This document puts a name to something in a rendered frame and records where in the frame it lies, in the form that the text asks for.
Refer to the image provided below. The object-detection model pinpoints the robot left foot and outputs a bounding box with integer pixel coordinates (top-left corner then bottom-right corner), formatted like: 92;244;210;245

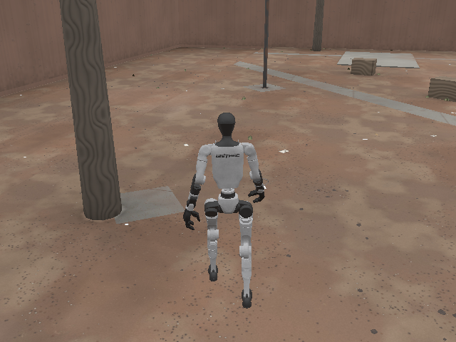
208;265;218;281

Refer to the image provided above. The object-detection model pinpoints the right robot hand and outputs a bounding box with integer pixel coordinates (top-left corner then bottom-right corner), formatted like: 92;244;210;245
248;190;265;203

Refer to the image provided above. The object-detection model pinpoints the right robot forearm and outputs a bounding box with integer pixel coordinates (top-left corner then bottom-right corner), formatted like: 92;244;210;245
253;170;264;193

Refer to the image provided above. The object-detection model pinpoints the left robot hand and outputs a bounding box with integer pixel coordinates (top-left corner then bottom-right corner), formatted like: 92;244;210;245
183;209;200;230

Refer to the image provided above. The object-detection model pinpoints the robot torso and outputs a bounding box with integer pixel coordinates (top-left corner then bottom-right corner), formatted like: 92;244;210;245
211;140;244;214

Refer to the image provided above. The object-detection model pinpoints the left robot forearm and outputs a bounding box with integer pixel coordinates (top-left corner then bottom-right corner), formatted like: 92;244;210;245
185;174;201;211

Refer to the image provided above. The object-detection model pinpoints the robot right upper arm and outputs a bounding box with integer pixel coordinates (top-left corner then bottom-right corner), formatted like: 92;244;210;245
242;142;261;180

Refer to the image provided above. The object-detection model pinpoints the robot left upper arm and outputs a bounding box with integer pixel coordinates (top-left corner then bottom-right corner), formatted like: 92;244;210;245
195;144;212;185

